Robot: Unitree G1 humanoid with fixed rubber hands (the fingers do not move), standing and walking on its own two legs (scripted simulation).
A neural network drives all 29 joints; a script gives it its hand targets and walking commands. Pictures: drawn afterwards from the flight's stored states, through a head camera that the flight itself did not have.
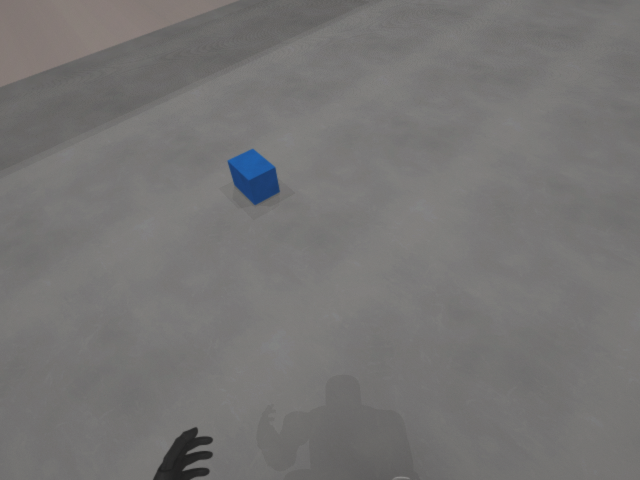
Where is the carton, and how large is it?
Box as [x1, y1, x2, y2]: [228, 149, 279, 204]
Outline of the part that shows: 251,149 228,160 228,164 234,184 255,204 278,192 279,190 275,168 257,152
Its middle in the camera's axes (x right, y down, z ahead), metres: -0.33 -0.31 +1.85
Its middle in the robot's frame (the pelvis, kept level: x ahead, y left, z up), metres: +1.57 +0.21 -0.68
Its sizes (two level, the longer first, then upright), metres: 0.199 0.143 0.151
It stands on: the floor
